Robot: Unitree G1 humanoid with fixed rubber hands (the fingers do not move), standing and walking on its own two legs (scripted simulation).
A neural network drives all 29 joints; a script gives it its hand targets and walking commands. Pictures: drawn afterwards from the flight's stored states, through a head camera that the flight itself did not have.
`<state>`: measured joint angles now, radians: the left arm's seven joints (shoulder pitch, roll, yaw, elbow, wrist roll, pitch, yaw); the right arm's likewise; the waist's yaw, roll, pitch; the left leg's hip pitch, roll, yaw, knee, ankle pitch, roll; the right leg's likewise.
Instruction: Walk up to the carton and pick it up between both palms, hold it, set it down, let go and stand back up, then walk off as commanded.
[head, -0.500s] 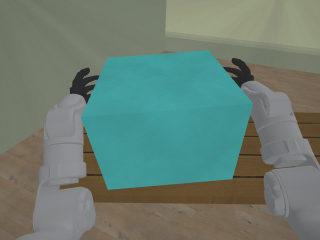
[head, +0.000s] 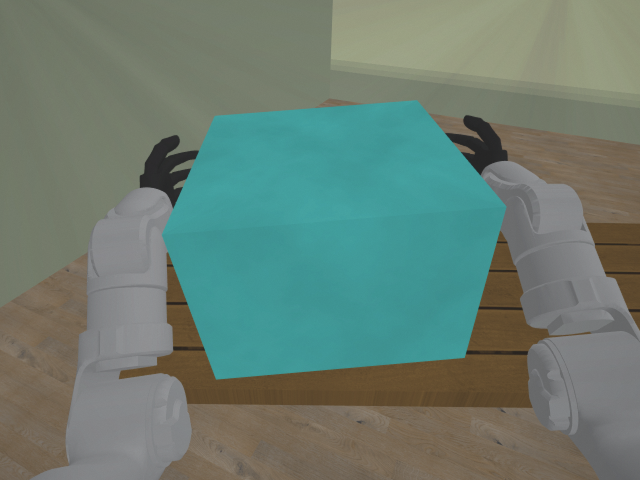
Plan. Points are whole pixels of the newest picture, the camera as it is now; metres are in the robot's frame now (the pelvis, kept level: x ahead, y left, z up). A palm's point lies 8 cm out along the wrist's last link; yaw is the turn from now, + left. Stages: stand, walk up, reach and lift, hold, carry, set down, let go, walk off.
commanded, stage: hold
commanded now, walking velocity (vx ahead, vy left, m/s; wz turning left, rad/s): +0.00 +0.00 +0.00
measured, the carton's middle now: (327, 224) +0.39 +0.01 +0.20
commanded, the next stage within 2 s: set down in 0.38 s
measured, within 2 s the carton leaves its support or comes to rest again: neither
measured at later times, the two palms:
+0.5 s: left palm (158, 192) +0.36 +0.21 +0.26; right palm (490, 172) +0.38 -0.17 +0.28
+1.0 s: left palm (174, 213) +0.41 +0.21 +0.20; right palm (460, 207) +0.43 -0.17 +0.21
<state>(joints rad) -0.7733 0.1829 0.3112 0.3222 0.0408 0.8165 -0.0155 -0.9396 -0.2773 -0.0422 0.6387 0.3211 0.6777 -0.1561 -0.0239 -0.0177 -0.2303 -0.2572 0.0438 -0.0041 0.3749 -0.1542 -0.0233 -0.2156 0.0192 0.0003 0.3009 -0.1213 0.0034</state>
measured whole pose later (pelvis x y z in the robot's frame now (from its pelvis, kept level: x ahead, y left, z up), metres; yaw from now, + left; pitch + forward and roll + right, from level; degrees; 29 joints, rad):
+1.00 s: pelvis +0.02 +0.00 +0.00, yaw +1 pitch +2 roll -2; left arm -0.71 0.14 0.33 0.37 0.10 0.52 -0.05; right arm -0.79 -0.22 -0.08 0.66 0.23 0.33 -0.08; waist -0.02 -0.02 -0.12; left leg -0.22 0.04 -0.01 0.37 -0.19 -0.02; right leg -0.15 0.02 -0.01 0.26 -0.13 0.01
